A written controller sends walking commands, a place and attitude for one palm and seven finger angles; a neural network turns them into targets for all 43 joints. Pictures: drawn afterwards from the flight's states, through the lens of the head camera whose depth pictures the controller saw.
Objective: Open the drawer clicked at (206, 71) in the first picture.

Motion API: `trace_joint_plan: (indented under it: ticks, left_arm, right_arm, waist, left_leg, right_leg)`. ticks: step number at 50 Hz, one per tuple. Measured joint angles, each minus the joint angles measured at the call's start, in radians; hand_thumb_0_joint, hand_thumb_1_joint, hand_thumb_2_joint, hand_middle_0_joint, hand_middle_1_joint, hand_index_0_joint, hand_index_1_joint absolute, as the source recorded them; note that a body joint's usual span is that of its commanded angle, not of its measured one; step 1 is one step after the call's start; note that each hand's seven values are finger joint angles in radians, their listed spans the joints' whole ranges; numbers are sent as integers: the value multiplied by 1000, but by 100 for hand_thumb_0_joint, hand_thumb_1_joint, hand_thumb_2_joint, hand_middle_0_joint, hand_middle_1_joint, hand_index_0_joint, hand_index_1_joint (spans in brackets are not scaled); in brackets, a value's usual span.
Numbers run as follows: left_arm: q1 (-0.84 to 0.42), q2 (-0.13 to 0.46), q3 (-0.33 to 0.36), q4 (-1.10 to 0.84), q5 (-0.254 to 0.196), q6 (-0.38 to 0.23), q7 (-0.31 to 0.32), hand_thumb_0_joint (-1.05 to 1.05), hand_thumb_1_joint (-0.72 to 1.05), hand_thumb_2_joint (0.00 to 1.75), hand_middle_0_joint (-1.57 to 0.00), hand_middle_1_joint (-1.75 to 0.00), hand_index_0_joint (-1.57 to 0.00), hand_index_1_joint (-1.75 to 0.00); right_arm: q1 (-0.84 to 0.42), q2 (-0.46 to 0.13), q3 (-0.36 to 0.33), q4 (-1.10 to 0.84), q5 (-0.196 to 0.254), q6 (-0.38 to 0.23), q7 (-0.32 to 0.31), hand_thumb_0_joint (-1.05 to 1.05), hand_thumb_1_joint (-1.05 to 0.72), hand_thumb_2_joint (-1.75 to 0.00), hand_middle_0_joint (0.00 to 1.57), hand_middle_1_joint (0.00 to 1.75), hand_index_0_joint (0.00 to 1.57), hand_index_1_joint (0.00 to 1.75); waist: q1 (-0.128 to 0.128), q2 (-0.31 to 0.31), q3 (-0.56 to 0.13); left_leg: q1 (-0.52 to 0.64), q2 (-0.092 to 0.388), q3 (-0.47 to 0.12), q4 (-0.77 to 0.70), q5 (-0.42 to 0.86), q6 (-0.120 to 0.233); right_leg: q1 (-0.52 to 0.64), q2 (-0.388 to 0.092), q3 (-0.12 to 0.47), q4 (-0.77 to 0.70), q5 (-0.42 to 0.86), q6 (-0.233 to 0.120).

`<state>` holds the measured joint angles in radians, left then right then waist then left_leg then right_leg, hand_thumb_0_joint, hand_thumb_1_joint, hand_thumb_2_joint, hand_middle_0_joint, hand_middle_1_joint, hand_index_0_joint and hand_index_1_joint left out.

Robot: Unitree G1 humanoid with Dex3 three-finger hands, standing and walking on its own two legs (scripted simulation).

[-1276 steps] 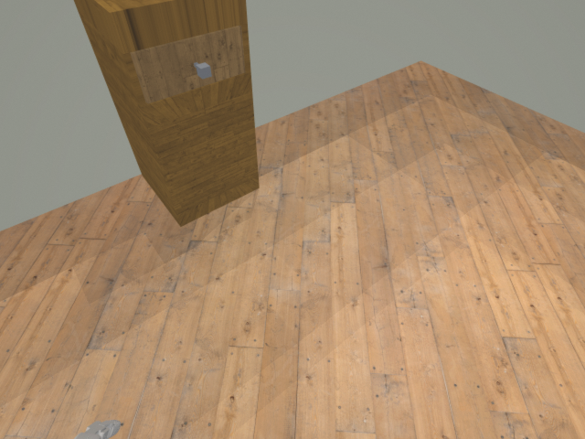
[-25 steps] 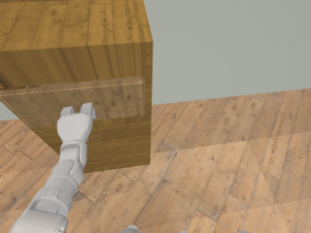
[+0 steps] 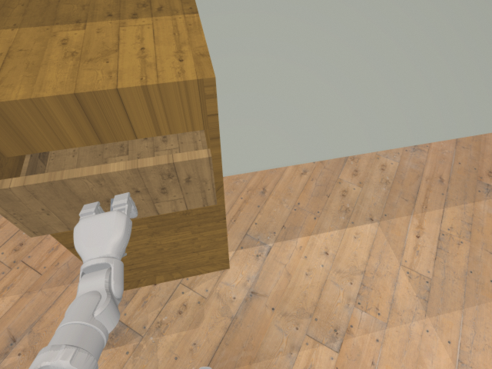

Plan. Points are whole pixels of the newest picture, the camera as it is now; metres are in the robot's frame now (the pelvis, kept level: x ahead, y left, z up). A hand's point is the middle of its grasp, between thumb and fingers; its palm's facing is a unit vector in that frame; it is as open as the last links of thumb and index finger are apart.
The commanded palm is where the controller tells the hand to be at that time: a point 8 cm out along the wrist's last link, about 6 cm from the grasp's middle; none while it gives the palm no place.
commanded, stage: pull the drawer open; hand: left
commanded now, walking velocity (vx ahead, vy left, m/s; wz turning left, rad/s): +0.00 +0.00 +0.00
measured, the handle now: (114, 217) +0.39 +0.25 -0.03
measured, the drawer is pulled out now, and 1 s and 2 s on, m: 0.07 0.29 0.30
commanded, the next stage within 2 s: open the thumb to release the handle in 1.22 s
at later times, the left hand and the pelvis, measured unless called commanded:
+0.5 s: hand (117, 317) +0.22 +0.21 -0.05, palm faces -0.03 -0.14 -0.99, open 6.9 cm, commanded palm +0.18 +0.20 +0.02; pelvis +0.00 -0.01 +0.00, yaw +2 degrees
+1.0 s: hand out of the picture +0.12 +0.19 -0.04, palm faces -0.05 -0.16 -0.99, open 6.9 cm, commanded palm +0.07 +0.17 +0.02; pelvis -0.02 -0.02 -0.02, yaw +1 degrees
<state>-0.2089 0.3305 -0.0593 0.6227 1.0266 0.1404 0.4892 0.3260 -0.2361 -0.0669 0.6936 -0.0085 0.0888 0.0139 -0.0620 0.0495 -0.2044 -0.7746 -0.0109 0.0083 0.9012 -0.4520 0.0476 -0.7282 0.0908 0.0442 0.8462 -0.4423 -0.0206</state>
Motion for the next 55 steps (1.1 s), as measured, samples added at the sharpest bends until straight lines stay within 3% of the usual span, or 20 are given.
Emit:
trace_joint_plan:
  ticks: [7, 19, 38, 55]
  left_arm:
    - [180, -42, -51, -170, 9, 41, 30, 7, 59, 69, -41, -135, -33, -135]
    - [348, -92, -126, -317, 35, 74, 29, 9, 60, 69, -41, -135, -33, -135]
    - [653, -96, -130, -552, 64, 4, 48, 10, 62, 69, -40, -135, -31, -135]
    - [879, -76, -90, -719, 49, -67, 24, 10, 62, 68, -36, -133, -27, -135]
  right_arm:
    - [-55, -4, -2, -19, -7, -14, 16, 0, -91, -90, 20, 30, 20, 30]
    - [-193, 22, 28, -85, -15, -21, 28, 0, -91, -90, 20, 30, 20, 30]
    - [-207, 24, 54, -126, -36, -12, 56, 1, -91, -90, 20, 30, 20, 30]
    - [-186, 11, 61, -179, -54, -32, 73, 1, -91, -90, 20, 30, 20, 30]
  waist:
    - [16, 0, 0]
    - [68, -5, -1]
    - [111, -6, 11]
    - [114, -13, -7]
  left_leg:
    - [44, -7, -2, -10, -6, 2]
    - [82, -20, -16, 7, -15, -2]
    - [67, -17, -15, 72, -36, -20]
    - [7, -12, -1, 145, -54, -33]
  right_leg:
    - [45, -8, -3, -9, -9, 2]
    - [84, -19, -20, 19, -31, -4]
    - [56, -15, -25, 112, -66, -23]
    - [-22, -9, -17, 214, -93, -39]
